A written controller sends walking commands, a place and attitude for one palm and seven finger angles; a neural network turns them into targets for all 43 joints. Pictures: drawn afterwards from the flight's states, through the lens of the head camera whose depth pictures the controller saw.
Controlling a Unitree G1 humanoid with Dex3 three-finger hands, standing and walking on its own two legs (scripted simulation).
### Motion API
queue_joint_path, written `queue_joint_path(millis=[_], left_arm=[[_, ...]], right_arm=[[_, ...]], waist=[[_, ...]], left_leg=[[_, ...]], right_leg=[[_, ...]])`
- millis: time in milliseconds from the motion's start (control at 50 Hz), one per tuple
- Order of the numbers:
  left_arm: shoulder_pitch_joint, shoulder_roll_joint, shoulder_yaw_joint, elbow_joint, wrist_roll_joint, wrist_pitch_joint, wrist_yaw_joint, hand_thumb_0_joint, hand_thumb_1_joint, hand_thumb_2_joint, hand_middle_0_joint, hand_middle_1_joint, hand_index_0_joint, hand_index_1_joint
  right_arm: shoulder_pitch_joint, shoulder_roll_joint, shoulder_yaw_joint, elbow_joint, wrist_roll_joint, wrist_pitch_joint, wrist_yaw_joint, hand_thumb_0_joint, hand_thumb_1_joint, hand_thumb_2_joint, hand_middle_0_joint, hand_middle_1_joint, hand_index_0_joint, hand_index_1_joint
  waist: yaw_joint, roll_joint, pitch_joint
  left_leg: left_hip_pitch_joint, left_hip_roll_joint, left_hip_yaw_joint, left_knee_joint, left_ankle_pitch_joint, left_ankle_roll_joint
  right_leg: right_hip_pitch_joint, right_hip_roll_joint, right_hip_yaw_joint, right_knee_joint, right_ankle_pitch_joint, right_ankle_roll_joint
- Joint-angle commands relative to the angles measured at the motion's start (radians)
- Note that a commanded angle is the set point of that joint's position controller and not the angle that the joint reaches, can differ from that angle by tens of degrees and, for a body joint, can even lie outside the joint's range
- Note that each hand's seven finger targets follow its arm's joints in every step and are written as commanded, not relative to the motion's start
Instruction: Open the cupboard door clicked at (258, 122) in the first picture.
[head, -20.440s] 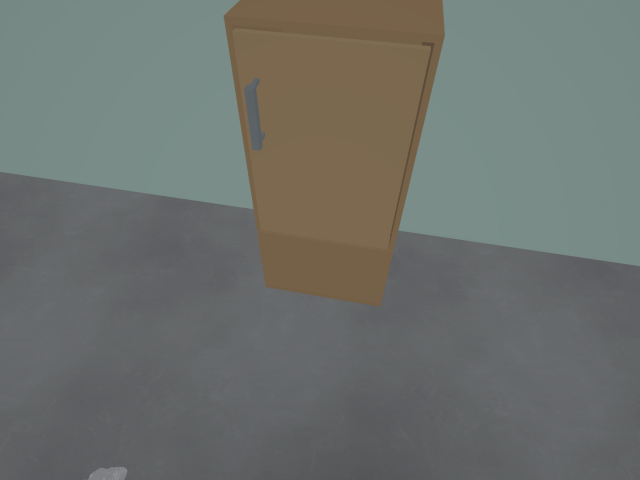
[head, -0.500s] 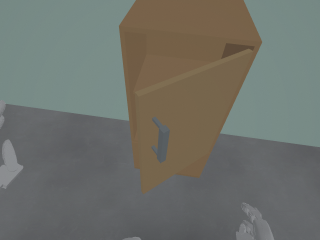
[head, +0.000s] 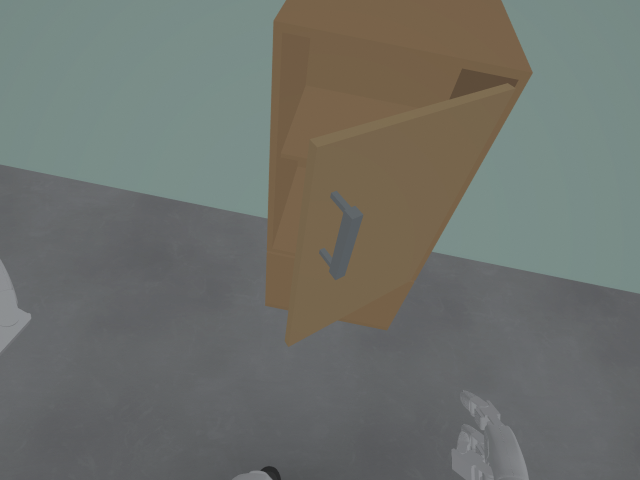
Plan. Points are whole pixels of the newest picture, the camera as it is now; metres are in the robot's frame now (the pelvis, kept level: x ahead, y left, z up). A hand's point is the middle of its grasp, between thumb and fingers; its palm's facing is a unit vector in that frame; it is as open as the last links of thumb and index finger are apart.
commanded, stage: stop stepping back and stand still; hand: left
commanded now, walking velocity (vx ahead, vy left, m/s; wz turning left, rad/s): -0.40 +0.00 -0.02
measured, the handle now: (337, 237) +0.47 +0.01 +0.01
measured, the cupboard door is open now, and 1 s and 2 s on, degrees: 42 42 42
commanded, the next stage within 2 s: let the arm hang, fingers relaxed in 1.00 s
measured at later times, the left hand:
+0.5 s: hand out of the picture +0.12 +0.25 +0.17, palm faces +0.40 -0.84 -0.37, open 7.4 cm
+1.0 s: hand out of the picture +0.08 +0.26 +0.17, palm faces +0.42 -0.79 -0.45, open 7.4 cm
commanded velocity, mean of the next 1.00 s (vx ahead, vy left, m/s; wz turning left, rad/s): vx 0.16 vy -0.02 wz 0.00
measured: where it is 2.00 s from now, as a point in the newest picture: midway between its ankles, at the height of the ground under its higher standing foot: outside the picture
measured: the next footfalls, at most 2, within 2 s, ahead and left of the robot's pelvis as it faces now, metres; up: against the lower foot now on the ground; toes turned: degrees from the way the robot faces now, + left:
right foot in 0.20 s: -0.16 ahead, -0.12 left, +0.00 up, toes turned -4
left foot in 0.32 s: +0.07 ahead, +0.06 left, +0.00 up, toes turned -3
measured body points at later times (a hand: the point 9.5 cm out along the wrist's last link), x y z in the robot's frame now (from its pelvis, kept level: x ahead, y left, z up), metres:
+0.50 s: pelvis -0.11 -0.01 +0.00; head -0.14 +0.02 +0.45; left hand +0.09 +0.29 +0.19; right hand +0.00 -0.26 -0.08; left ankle +0.03 +0.06 -0.73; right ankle -0.16 -0.09 -0.72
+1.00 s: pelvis -0.14 +0.01 +0.00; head -0.14 +0.02 +0.45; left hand +0.05 +0.30 +0.20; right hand -0.01 -0.23 -0.09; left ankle -0.15 +0.15 -0.74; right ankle -0.13 -0.08 -0.71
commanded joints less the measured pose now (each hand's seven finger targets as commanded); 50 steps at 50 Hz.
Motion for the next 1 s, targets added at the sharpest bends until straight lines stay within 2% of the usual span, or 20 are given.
queue_joint_path(millis=[0,120,180,220,300,340,360,400,460,480,500,520,540,600,760,800,820,860,880,980], left_arm=[[-0.084,0.135,0.035,-0.22,-0.007,-0.045,0.009,0.0,0.9,0.9,-0.2,-0.3,-0.2,-0.3],[0.06,0.215,0.12,-0.22,-0.043,-0.058,-0.017,0.0,0.9,0.9,-0.2,-0.3,-0.2,-0.3],[0.065,0.314,0.223,-0.271,-0.046,-0.072,-0.004,0.0,0.9,0.9,-0.2,-0.3,-0.2,-0.3],[0.029,0.197,0.121,-0.176,-0.04,-0.024,-0.02,0.0,0.9,0.9,-0.2,-0.3,-0.2,-0.3],[-0.143,0.186,0.083,-0.072,-0.018,-0.003,-0.01,0.0,0.9,0.9,-0.2,-0.3,-0.2,-0.3],[-0.187,0.207,0.08,-0.101,-0.017,-0.022,-0.004,0.0,0.9,0.9,-0.2,-0.3,-0.2,-0.3],[-0.188,0.202,0.072,-0.118,-0.011,-0.027,0.0,0.0,0.9,0.9,-0.2,-0.3,-0.2,-0.3],[-0.098,0.181,0.071,-0.103,-0.005,-0.013,0.004,0.0,0.9,0.9,-0.2,-0.3,-0.2,-0.3],[0.031,0.159,0.059,-0.152,-0.005,0.001,0.001,0.0,0.9,0.9,-0.2,-0.3,-0.2,-0.3],[0.06,0.165,0.066,-0.148,0.003,0.003,-0.003,0.0,0.9,0.9,-0.2,-0.3,-0.2,-0.3],[0.085,0.193,0.092,-0.137,0.013,0.005,-0.005,0.0,0.9,0.9,-0.2,-0.3,-0.2,-0.3],[0.032,0.215,0.106,-0.17,0.015,0.003,-0.009,0.0,0.9,0.9,-0.2,-0.3,-0.2,-0.3],[-0.078,0.228,0.132,-0.183,0.015,-0.012,0.0,0.0,0.9,0.9,-0.2,-0.3,-0.2,-0.3],[-0.111,0.186,0.093,0.029,0.022,-0.039,-0.003,0.0,0.9,0.9,-0.2,-0.3,-0.2,-0.3],[-0.144,0.136,0.025,-0.029,0.041,-0.061,0.025,0.0,0.9,0.9,-0.2,-0.3,-0.2,-0.3],[-0.13,0.152,0.055,-0.086,0.03,-0.061,0.035,0.0,0.9,0.9,-0.2,-0.3,-0.2,-0.3],[-0.135,0.148,0.056,-0.114,0.019,-0.063,0.033,0.0,0.9,0.9,-0.2,-0.3,-0.2,-0.3],[-0.164,0.158,0.068,-0.19,0.023,-0.078,0.035,0.0,0.9,0.9,-0.2,-0.3,-0.2,-0.3],[-0.141,0.182,0.096,-0.112,0.027,-0.077,0.024,0.0,0.9,0.9,-0.2,-0.3,-0.2,-0.3],[-0.009,0.139,0.073,-0.1,0.026,-0.052,0.008,0.0,0.9,0.9,-0.2,-0.3,-0.2,-0.3]], right_arm=[[-0.061,-0.168,-0.046,-0.115,0.0,-0.061,-0.009,0.0,-0.9,-0.9,0.2,0.3,0.2,0.3],[-0.025,-0.146,-0.026,-0.147,0.001,-0.033,0.001,0.0,-0.9,-0.9,0.2,0.3,0.2,0.3],[-0.057,-0.141,0.001,-0.157,-0.006,-0.006,0.002,0.0,-0.9,-0.9,0.2,0.3,0.2,0.3],[-0.037,-0.163,-0.031,-0.16,0.024,-0.021,-0.009,0.0,-0.9,-0.9,0.2,0.3,0.2,0.3],[-0.019,-0.19,-0.017,-0.132,0.042,-0.039,-0.043,0.0,-0.9,-0.9,0.2,0.3,0.2,0.3],[-0.021,-0.184,-0.015,-0.129,0.023,-0.069,-0.048,0.0,-0.9,-0.9,0.2,0.3,0.2,0.3],[-0.027,-0.163,-0.008,-0.129,0.013,-0.082,-0.043,0.0,-0.9,-0.9,0.2,0.3,0.2,0.3],[-0.049,-0.164,-0.013,-0.132,0.009,-0.084,-0.037,0.0,-0.9,-0.9,0.2,0.3,0.2,0.3],[-0.054,-0.154,-0.016,-0.158,0.008,-0.07,-0.029,0.0,-0.9,-0.9,0.2,0.3,0.2,0.3],[-0.047,-0.151,-0.019,-0.163,0.008,-0.059,-0.026,0.0,-0.9,-0.9,0.2,0.3,0.2,0.3],[-0.033,-0.138,-0.026,-0.16,0.013,-0.041,-0.022,0.0,-0.9,-0.9,0.2,0.3,0.2,0.3],[-0.033,-0.161,-0.043,-0.154,0.011,-0.02,-0.022,0.0,-0.9,-0.9,0.2,0.3,0.2,0.3],[-0.029,-0.178,-0.044,-0.132,-0.005,-0.022,-0.024,0.0,-0.9,-0.9,0.2,0.3,0.2,0.3],[-0.002,-0.162,-0.025,-0.115,0.006,-0.028,-0.039,0.0,-0.9,-0.9,0.2,0.3,0.2,0.3],[-0.014,-0.153,-0.033,-0.133,0.006,-0.088,-0.068,0.0,-0.9,-0.9,0.2,0.3,0.2,0.3],[0.004,-0.157,-0.032,-0.138,0.003,-0.089,-0.07,0.0,-0.9,-0.9,0.2,0.3,0.2,0.3],[0.02,-0.17,-0.039,-0.145,0.009,-0.087,-0.07,0.0,-0.9,-0.9,0.2,0.3,0.2,0.3],[0.025,-0.194,-0.047,-0.165,0.015,-0.08,-0.055,0.0,-0.9,-0.9,0.2,0.3,0.2,0.3],[0.024,-0.172,-0.048,-0.131,0.008,-0.083,-0.048,0.0,-0.9,-0.9,0.2,0.3,0.2,0.3],[0.018,-0.165,-0.039,-0.121,0.014,-0.097,-0.022,0.0,-0.9,-0.9,0.2,0.3,0.2,0.3]], waist=[[-0.032,0.241,-0.18],[-0.017,0.238,-0.231],[-0.014,-0.013,-0.199],[-0.03,-0.174,-0.099],[-0.066,0.102,-0.015],[-0.059,0.332,-0.095],[-0.042,0.232,-0.082],[-0.012,0.172,-0.062],[-0.002,0.3,-0.077],[0.002,0.232,-0.061],[0.001,-0.008,-0.049],[-0.008,-0.217,-0.017],[-0.027,-0.203,0.006],[-0.061,-0.006,0.064],[-0.009,-0.16,-0.046],[-0.025,-0.09,-0.076],[-0.04,0.001,-0.087],[-0.037,0.303,-0.069],[-0.048,0.252,-0.033],[-0.038,0.25,0.004]], left_leg=[[0.206,0.207,-0.225,-0.359,-0.403,0.003],[0.282,0.04,-0.026,-0.232,-0.276,-0.155],[0.317,-0.027,0.007,0.286,-0.186,-0.106],[0.196,-0.032,-0.047,0.389,-0.167,-0.105],[0.336,-0.003,-0.079,0.024,-0.029,-0.047],[0.36,0.177,-0.482,-0.271,-0.322,0.008],[0.213,0.208,-0.542,-0.393,-0.596,-0.023],[0.028,0.17,-0.368,-0.432,-0.674,-0.059],[-0.147,0.065,-0.138,-0.355,-0.619,-0.119],[-0.197,0.014,-0.066,-0.222,-0.595,-0.133],[-0.138,-0.067,0.036,0.15,-0.478,-0.124],[-0.116,-0.112,0.021,0.606,-0.393,-0.116],[-0.171,-0.098,-0.038,0.821,-0.352,-0.124],[-0.219,0.0,-0.036,0.781,-0.205,-0.1],[0.085,-0.026,0.104,0.15,-0.345,-0.048],[0.235,-0.045,0.116,-0.013,-0.303,-0.045],[0.315,-0.001,0.034,-0.09,-0.309,-0.027],[0.461,0.295,-0.405,-0.19,-0.095,0.091],[0.359,0.333,-0.444,-0.241,-0.152,0.121],[0.181,0.192,-0.093,-0.117,0.04,0.038]], right_leg=[[0.055,0.005,-0.064,-0.136,-0.067,-0.018],[0.248,-0.007,-0.121,-0.77,0.039,-0.088],[-0.018,-0.344,0.117,-0.849,0.279,-0.164],[-0.029,-0.307,0.132,-0.772,0.199,-0.192],[0.014,-0.149,-0.03,-0.498,0.38,-0.047],[-0.036,-0.034,-0.044,-0.202,-0.026,-0.02],[0.048,-0.032,-0.006,-0.119,-0.081,-0.038],[0.197,-0.019,-0.057,-0.181,-0.046,-0.054],[0.439,0.003,-0.15,-0.455,-0.03,-0.071],[0.465,-0.033,-0.11,-0.566,-0.022,-0.083],[0.288,-0.18,0.063,-0.748,-0.089,-0.123],[-0.013,-0.451,0.452,-0.935,-0.297,-0.223],[-0.14,-0.508,0.534,-0.976,-0.4,-0.271],[-0.102,-0.354,0.282,-0.883,-0.274,-0.184],[0.11,-0.336,0.186,-0.813,-0.199,-0.18],[0.106,-0.264,0.106,-0.696,-0.1,-0.147],[0.075,-0.215,0.065,-0.553,-0.004,-0.109],[-0.206,-0.077,-0.095,-0.184,-0.029,-0.019],[-0.217,-0.101,-0.051,-0.072,-0.051,-0.016],[0.05,-0.095,-0.124,-0.326,0.163,-0.003]])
